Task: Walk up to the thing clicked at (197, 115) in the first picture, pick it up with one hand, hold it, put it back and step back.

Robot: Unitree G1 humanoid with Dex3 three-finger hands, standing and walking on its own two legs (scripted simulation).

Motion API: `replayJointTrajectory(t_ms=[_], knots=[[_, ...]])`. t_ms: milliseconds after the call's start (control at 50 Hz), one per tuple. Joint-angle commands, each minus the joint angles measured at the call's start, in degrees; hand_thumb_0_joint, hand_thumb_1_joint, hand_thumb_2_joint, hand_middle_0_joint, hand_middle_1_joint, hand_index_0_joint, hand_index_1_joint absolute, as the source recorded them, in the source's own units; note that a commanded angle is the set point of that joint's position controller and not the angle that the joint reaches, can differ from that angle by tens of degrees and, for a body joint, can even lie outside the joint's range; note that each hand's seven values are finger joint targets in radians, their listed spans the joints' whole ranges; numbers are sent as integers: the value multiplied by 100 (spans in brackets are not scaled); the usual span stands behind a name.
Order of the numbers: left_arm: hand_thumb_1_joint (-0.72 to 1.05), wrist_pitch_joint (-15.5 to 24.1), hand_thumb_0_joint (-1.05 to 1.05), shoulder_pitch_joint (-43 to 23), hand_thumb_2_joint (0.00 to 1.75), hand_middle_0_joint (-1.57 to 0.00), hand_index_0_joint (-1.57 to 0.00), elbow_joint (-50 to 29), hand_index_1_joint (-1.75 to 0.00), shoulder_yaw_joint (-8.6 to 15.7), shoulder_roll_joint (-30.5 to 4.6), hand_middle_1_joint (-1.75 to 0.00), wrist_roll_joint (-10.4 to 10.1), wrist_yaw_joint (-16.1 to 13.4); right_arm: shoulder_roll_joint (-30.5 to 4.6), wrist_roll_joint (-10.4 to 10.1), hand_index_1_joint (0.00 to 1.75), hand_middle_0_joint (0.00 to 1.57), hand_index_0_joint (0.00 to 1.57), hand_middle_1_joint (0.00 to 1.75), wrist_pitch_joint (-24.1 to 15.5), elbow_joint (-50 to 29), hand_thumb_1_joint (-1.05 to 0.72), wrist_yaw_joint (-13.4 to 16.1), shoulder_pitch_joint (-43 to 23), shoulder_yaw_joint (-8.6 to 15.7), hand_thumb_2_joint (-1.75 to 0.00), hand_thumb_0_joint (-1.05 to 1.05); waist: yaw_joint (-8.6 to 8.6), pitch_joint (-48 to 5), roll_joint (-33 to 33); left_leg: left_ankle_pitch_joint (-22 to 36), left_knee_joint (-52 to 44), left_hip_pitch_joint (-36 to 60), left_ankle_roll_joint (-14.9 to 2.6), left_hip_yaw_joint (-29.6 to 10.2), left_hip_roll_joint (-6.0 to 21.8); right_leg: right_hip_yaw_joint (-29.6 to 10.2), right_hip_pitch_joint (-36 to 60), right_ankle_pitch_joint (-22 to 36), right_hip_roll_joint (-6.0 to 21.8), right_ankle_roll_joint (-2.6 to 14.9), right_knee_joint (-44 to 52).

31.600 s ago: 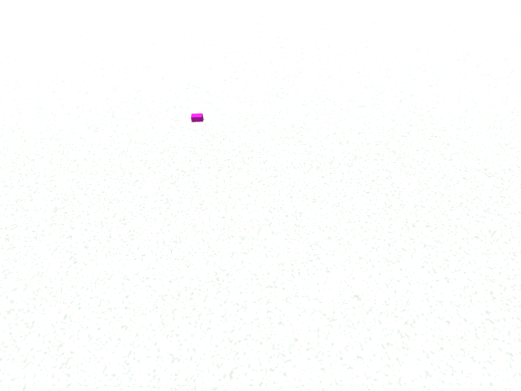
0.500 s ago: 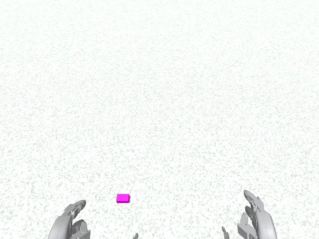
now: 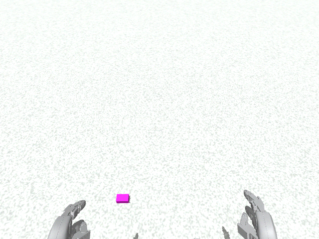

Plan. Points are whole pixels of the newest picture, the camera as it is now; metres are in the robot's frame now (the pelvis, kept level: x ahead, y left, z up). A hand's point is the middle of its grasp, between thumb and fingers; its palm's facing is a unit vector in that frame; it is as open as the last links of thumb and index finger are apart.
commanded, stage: home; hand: left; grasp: from above
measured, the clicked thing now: (122, 198) +0.47 +0.21 -0.70
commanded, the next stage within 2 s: stand in 0.24 s
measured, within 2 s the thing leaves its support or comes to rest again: neither
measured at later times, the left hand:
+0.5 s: hand out of the picture +0.15 +0.21 -0.09, palm faces -0.01 -0.95 -0.32, open 7.3 cm
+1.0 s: hand out of the picture +0.04 +0.24 -0.10, palm faces +0.00 -0.95 -0.33, open 7.3 cm
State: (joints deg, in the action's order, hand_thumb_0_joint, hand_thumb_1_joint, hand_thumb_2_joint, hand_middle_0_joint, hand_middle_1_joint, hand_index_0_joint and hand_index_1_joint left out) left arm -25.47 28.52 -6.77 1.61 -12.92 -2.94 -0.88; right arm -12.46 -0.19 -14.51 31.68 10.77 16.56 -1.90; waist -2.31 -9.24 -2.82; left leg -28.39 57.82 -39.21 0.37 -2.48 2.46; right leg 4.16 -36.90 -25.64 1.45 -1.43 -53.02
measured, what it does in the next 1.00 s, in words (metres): rises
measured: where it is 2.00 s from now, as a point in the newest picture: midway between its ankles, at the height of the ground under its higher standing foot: outside the picture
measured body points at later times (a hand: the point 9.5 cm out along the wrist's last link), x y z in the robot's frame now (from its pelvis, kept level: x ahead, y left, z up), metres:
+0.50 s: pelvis -0.01 +0.00 +0.02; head +0.02 +0.01 +0.47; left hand +0.15 +0.26 -0.07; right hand +0.13 -0.26 -0.09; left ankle +0.00 +0.12 -0.68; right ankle +0.01 -0.14 -0.68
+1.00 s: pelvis -0.01 +0.01 +0.06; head -0.01 +0.00 +0.51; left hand +0.04 +0.29 -0.08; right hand +0.05 -0.27 -0.09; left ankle +0.00 +0.12 -0.68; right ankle +0.01 -0.14 -0.68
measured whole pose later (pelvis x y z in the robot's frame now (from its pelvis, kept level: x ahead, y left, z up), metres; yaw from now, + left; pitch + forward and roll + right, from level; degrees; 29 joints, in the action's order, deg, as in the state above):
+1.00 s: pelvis -0.01 +0.01 +0.06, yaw -2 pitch -4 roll +0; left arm -1.0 11.3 62.0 1.8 -15.5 2.1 -1.8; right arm -15.8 2.0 0.0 61.3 1.6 10.6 1.9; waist 0.9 3.0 -0.6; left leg -13.6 25.7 -8.0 -0.9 2.2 -0.4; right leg 0.4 -9.2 -12.5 3.7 -2.6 -25.9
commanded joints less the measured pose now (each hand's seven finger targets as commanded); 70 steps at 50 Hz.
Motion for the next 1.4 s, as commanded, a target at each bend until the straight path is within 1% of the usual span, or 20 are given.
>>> replayJointTrajectory(t_ms=[0,160,260,300,320,340,360,380,420,460,520,560,620,680,760,860,960,1020,1140,1380], knots=[[90,273,0,-120,90,-20,-20,-1114,-30,388,-601,-30,12,-60,-724,-8,30,20,20,30,-311,-898,-90,53,-396,314,-90,0,22,-314,-20,1125,-1001,421,-90,-2,-198,16,318,878,-225,131,810],[90,276,0,-156,90,-20,-20,-1186,-30,386,-596,-30,9,-63,-715,-13,30,20,20,30,-330,-915,-90,46,-378,309,-90,0,30,-354,-70,914,-1067,403,-81,-52,-174,24,269,697,-239,135,771],[90,255,0,-91,90,-20,-20,-1145,-30,347,-587,-30,23,-63,-726,-3,30,20,20,30,-317,-913,-90,54,-334,330,-90,0,-21,-469,-44,1420,-933,491,-80,2,-193,21,341,1127,-240,138,730],[90,251,0,-181,90,-20,-20,-1126,-30,326,-584,-30,29,-65,-731,-13,30,20,20,30,-317,-915,-90,52,-375,324,-90,0,-20,-270,-1,1109,-1029,415,-82,-30,-183,32,231,860,-249,125,769],[90,1461,0,-1732,90,-20,-20,884,-30,367,-1049,-30,607,-284,-1416,723,30,20,20,30,369,482,-90,-290,-767,559,-90,0,407,849,252,2331,-1455,815,-370,-288,172,-494,1006,1114,173,453,861],[90,1831,0,-1138,90,-20,-20,1822,-30,456,-1121,-30,691,-261,-1374,718,30,20,20,30,638,500,-90,-481,-755,638,-90,0,446,462,456,2453,-1443,1127,-407,-142,126,-659,1223,1161,231,574,994],[90,2015,0,-1089,90,-20,-20,2092,-30,449,-1250,-30,706,-224,-1536,728,30,20,20,30,771,370,-90,-582,-575,680,-90,0,319,356,410,2148,-1431,1152,-416,-236,122,-770,1186,1240,223,628,1066],[90,2148,0,-1169,90,-20,-20,2354,-30,371,-1306,-30,712,-206,-1527,639,30,20,20,30,840,440,-90,-678,-682,679,-90,0,354,292,371,1818,-1484,1278,-419,-212,52,-879,1435,1298,312,618,1168],[90,2259,0,-1549,90,-20,-20,2835,-30,371,-1254,-30,650,-135,-1222,387,30,20,20,30,904,705,-90,-865,-643,608,-90,0,319,210,585,1515,-1678,1568,-363,-19,-111,-975,1535,1303,454,546,1336],[90,2318,0,-1602,90,-20,-20,3355,-30,358,-1248,-30,600,-145,-1200,314,30,20,20,30,942,867,-90,-949,-838,681,-90,0,399,209,594,1603,-1724,1776,-319,-41,-102,-936,1587,1351,474,480,1600],[90,2444,0,-1753,90,-20,-20,4085,-30,331,-1150,-30,578,-157,-1210,356,30,20,20,30,1030,1219,-90,-978,-865,694,-90,0,381,347,165,1673,-2213,2105,-351,-222,85,-700,1648,1418,379,325,1677],[90,2499,0,-1867,90,-20,-20,4459,-30,335,-1125,-30,574,-150,-1286,364,30,20,20,30,1090,1381,-90,-960,-848,701,-90,0,346,530,-119,1291,-2710,2013,-382,-420,231,-583,1865,1237,302,246,1785],[90,2557,0,-1910,90,-20,-20,4975,-30,334,-1124,-30,559,-135,-1355,336,30,20,20,30,1164,1598,-90,-922,-870,702,-90,0,330,698,-119,1332,-3149,2226,-351,-526,336,-527,2050,1364,274,217,2019],[90,2643,0,-1771,90,-20,-20,5478,-30,338,-1252,-30,549,-143,-1326,289,30,20,20,30,1217,1860,-90,-900,-825,697,-90,0,320,645,361,1958,-2976,2607,-258,-194,156,-740,2415,2088,465,283,2499],[90,2634,0,-1822,90,-20,-20,5894,-30,311,-1268,-30,494,-180,-1392,247,30,20,20,30,1254,2190,-90,-865,-731,685,-90,0,305,723,244,2303,-3262,2999,-238,-175,222,-723,2536,2314,485,261,2688],[90,2597,0,-1902,90,-20,-20,6283,-30,252,-1246,-30,487,-178,-1444,224,30,20,20,30,1282,2478,-90,-852,-774,650,-90,0,321,927,129,2167,-3764,3045,-209,-277,325,-664,2729,1994,449,207,2930],[90,2576,0,-1944,90,-20,-20,6577,-30,246,-1285,-30,505,-171,-1502,220,30,20,20,30,1330,2623,-90,-863,-842,651,-90,0,316,1286,125,1129,-4232,2791,-193,-338,348,-652,2752,1519,410,161,3132],[90,2622,0,-1954,90,-20,-20,6661,-30,245,-1329,-30,493,-152,-1479,197,30,20,20,30,1314,2687,-90,-883,-864,643,-90,0,309,1180,272,1564,-4132,3016,-181,-249,327,-742,2792,1756,485,180,3272],[90,2647,0,-1976,90,-20,-20,6782,-30,228,-1381,-30,479,-142,-1470,185,30,20,20,30,1314,2772,-90,-924,-892,620,-90,0,289,1210,430,1622,-4106,3207,-153,-168,311,-799,2675,1528,506,161,3520],[90,2637,0,-2184,90,-20,-20,6845,-30,214,-1464,-30,449,-98,-1454,170,30,20,20,30,1367,2922,-90,-962,-836,543,-90,0,236,1297,371,1077,-4170,2986,-146,-117,328,-946,2580,975,502,189,3692]])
